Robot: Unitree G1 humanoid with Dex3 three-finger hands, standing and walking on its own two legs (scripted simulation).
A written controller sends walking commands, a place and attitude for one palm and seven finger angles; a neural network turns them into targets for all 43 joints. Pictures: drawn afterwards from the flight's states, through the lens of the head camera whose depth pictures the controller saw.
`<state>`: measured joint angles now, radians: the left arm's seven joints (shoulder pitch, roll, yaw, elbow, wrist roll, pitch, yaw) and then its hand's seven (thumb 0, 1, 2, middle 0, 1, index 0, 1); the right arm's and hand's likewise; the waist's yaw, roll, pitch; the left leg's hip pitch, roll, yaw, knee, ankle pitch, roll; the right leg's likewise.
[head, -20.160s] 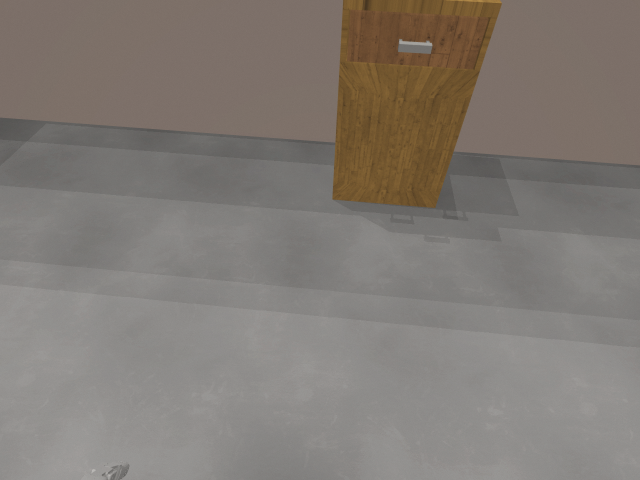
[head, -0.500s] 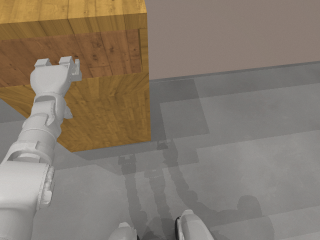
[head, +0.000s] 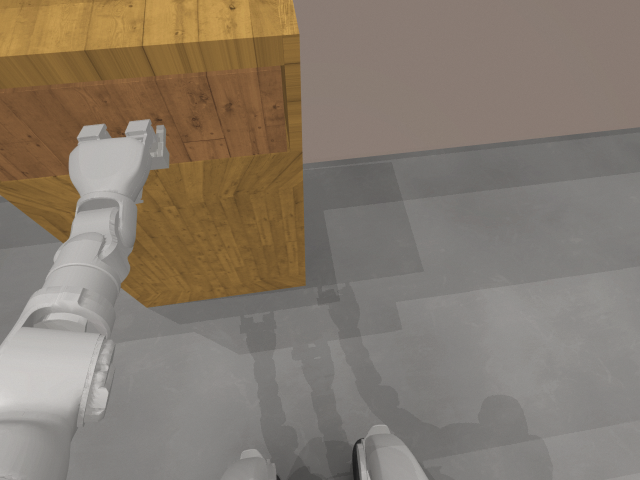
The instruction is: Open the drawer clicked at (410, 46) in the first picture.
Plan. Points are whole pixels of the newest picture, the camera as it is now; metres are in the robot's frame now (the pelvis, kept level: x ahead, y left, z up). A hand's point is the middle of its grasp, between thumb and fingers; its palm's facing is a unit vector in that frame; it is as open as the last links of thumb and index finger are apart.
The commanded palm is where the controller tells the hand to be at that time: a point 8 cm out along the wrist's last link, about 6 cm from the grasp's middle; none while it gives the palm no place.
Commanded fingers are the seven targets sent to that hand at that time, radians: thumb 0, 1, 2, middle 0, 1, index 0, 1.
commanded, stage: pull the drawer open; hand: left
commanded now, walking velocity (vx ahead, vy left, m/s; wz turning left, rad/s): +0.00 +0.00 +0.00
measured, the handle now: (126, 147) +0.55 +0.24 +0.02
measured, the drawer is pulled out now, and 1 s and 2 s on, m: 0.00 0.09 0.21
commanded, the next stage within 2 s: none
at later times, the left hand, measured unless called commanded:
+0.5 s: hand (129, 210) +0.46 +0.23 +0.00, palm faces -0.04 -0.02 -1.00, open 6.3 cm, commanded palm +0.42 +0.23 +0.05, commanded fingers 0.00 0.90 0.90 -0.40 -1.35 -0.40 -1.35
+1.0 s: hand (127, 253) +0.40 +0.22 +0.00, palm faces -0.02 -0.02 -1.00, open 6.3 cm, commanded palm +0.36 +0.22 +0.05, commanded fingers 0.00 0.90 0.90 -0.40 -1.35 -0.40 -1.35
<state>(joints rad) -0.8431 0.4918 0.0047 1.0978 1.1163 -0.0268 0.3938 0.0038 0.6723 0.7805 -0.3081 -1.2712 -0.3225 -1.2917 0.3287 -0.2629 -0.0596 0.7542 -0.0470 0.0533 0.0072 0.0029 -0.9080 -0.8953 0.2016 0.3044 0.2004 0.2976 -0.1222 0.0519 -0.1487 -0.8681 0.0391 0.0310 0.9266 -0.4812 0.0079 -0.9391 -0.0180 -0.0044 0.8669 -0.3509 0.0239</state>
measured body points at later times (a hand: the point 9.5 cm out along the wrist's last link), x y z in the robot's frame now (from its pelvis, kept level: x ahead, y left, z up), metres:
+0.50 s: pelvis +0.01 +0.00 +0.01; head +0.13 -0.01 +0.45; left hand +0.46 +0.23 +0.06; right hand +0.04 -0.27 -0.13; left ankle -0.04 +0.11 -0.68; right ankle +0.02 -0.14 -0.68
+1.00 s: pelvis +0.01 +0.00 +0.02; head +0.10 -0.02 +0.46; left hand +0.40 +0.22 +0.06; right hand +0.11 -0.27 -0.11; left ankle -0.04 +0.11 -0.68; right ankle +0.02 -0.14 -0.68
